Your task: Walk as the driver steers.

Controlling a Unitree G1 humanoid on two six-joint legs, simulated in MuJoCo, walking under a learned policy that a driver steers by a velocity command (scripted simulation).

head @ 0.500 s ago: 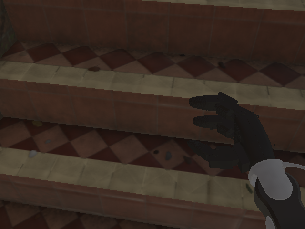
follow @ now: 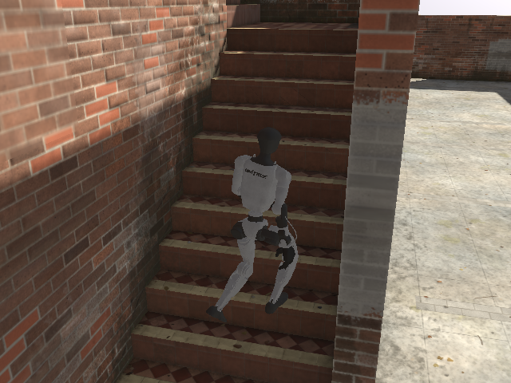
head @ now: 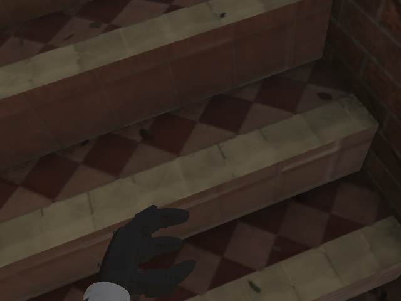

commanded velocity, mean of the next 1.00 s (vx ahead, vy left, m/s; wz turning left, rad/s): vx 1.00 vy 0.00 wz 0.71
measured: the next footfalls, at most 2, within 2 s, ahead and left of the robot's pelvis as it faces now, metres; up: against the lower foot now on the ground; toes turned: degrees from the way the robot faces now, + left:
left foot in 0.26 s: +0.18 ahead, +0.06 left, +0.18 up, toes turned +4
right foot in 0.46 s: +0.31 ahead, -0.08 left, +0.20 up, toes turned +16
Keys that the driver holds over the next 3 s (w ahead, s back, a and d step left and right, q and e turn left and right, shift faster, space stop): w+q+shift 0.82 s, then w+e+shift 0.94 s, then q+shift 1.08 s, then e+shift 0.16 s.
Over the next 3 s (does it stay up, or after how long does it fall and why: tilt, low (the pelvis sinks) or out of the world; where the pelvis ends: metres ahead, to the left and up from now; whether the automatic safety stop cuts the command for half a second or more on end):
stays up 1.21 0.51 1.12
